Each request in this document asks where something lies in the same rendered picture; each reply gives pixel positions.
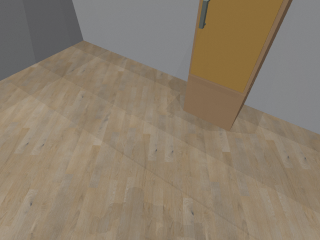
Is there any handle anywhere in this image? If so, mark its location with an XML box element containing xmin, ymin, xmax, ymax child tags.
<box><xmin>198</xmin><ymin>0</ymin><xmax>210</xmax><ymax>29</ymax></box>

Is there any cupboard door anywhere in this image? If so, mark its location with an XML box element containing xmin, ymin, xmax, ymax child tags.
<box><xmin>190</xmin><ymin>0</ymin><xmax>283</xmax><ymax>93</ymax></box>

